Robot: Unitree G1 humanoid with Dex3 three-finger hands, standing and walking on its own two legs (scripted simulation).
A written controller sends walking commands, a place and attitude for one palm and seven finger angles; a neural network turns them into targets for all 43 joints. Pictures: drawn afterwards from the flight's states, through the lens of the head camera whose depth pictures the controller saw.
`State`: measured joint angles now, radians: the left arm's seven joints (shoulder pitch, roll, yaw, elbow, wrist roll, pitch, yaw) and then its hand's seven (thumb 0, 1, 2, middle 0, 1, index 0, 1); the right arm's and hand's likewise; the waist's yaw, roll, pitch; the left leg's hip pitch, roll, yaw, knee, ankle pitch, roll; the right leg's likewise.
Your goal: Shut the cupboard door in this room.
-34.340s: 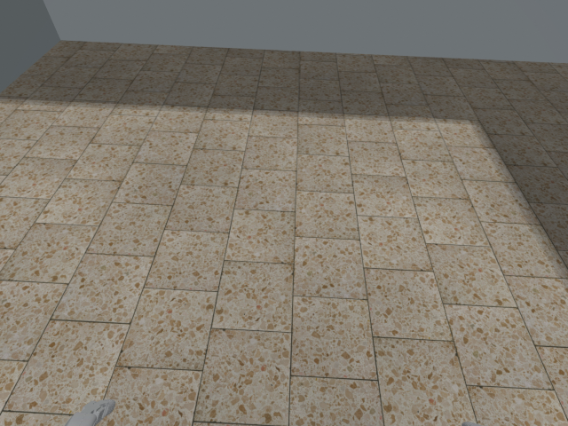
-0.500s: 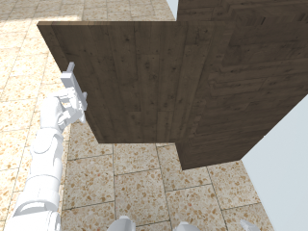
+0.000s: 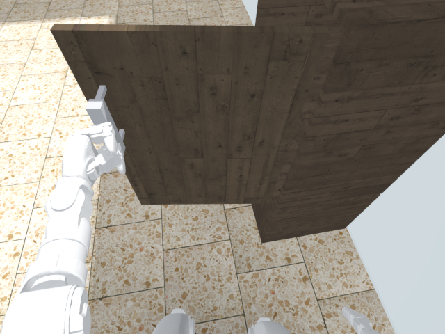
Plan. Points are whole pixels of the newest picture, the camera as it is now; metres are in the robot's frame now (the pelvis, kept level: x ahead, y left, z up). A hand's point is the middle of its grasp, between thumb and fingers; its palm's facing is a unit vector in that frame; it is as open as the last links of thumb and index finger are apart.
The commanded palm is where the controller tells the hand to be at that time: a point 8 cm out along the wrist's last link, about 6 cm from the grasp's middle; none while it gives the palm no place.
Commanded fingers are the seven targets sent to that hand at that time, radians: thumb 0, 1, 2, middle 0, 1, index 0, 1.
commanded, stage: push the door shut along its arc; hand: left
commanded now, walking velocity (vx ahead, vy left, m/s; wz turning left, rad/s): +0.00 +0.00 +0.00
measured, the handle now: (110, 122) +0.49 +0.23 +0.07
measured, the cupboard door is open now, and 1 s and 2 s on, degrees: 81 66 54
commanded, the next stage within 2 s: pull the fist back off the door in 1.70 s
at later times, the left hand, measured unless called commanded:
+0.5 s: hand (131, 127) +0.47 +0.18 +0.08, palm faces -0.15 -0.99 +0.00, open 3.2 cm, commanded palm +0.47 +0.23 +0.07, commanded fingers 0.00 0.90 0.90 -1.30 -1.50 -1.30 -1.50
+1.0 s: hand (152, 105) +0.53 +0.15 +0.08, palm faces -0.27 -0.96 -0.02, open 3.1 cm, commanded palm +0.53 +0.20 +0.07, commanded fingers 0.00 0.90 0.90 -1.30 -1.50 -1.30 -1.50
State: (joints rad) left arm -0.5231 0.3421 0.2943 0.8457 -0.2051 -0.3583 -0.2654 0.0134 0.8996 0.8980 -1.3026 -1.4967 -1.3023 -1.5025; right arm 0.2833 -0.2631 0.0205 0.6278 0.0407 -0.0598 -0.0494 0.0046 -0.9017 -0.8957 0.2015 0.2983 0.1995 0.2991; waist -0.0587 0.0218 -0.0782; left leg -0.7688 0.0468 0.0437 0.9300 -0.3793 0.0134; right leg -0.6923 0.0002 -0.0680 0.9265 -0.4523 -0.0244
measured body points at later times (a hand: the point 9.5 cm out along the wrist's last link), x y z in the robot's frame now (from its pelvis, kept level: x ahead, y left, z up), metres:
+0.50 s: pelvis +0.00 +0.01 -0.02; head +0.10 +0.01 +0.42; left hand +0.48 +0.24 +0.08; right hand +0.04 -0.27 -0.13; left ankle +0.04 +0.11 -0.69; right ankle +0.00 -0.10 -0.69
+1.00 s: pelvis -0.01 +0.01 -0.03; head +0.13 +0.02 +0.40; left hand +0.53 +0.20 +0.09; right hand -0.01 -0.27 -0.14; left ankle +0.04 +0.11 -0.69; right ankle +0.00 -0.11 -0.69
